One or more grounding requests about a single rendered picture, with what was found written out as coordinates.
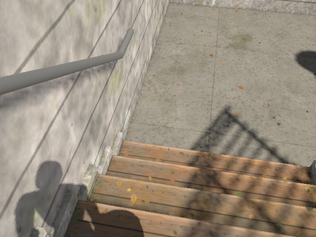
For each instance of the stairs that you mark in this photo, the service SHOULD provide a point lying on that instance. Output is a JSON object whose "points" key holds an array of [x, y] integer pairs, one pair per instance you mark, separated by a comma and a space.
{"points": [[160, 191]]}

